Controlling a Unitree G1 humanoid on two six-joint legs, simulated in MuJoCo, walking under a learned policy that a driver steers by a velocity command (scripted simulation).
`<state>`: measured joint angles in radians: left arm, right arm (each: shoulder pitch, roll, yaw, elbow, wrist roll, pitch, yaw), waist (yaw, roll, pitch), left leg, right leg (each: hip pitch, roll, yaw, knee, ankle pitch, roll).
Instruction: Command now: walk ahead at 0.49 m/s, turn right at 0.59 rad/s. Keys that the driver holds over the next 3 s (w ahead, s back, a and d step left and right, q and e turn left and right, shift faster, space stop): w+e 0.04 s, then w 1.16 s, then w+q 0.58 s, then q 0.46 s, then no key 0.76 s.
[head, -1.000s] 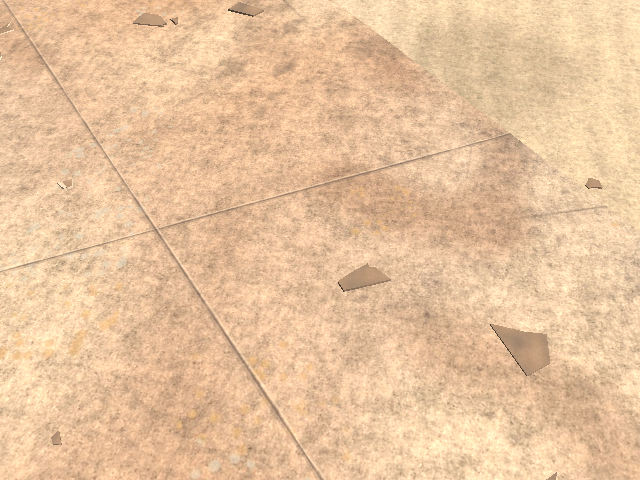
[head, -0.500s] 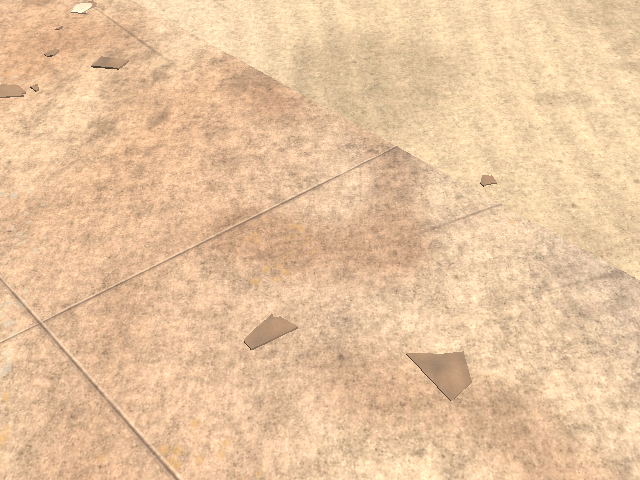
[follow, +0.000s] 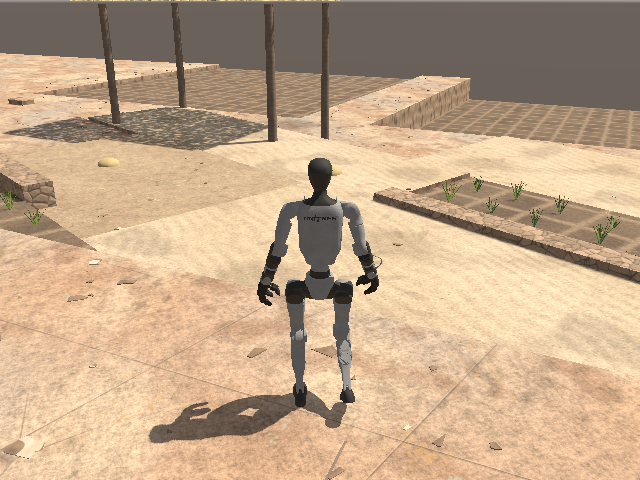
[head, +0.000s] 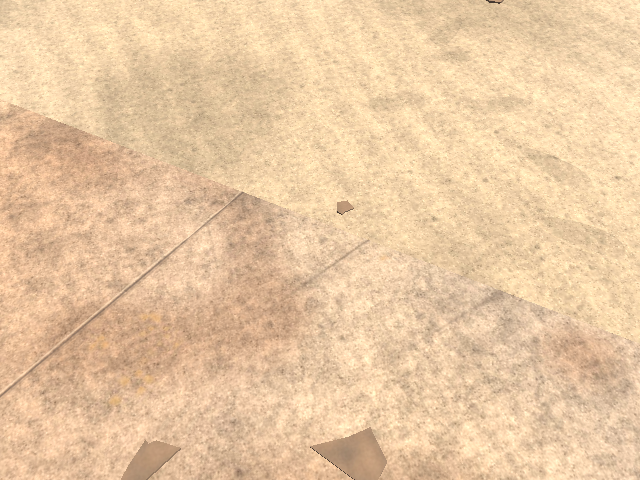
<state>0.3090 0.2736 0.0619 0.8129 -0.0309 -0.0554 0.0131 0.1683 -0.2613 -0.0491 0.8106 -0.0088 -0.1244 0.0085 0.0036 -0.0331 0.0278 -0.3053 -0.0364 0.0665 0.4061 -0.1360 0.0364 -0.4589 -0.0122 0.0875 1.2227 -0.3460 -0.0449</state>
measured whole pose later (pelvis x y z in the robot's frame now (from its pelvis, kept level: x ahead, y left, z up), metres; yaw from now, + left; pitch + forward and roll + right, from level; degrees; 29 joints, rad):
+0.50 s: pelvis +0.27 -0.09 +0.00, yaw -7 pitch +2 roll +1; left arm 0.22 0.25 0.05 0.72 0.01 -0.08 -0.03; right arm 0.27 -0.29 -0.04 0.90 -0.01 -0.10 0.02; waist -0.01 0.02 0.02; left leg -0.45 0.08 -0.01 1.19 -0.35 0.03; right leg -0.36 0.02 -0.05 0.50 -0.18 -0.07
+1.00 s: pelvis +0.57 -0.07 -0.01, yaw -7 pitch +1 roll +0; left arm 0.42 0.22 0.02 0.97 0.08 -0.10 -0.07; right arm 0.10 -0.25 -0.02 0.80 -0.05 -0.10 0.03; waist 0.03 0.00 0.01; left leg -0.42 -0.04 0.06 0.54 -0.15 0.08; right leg -0.15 0.00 0.06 0.98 -0.46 -0.05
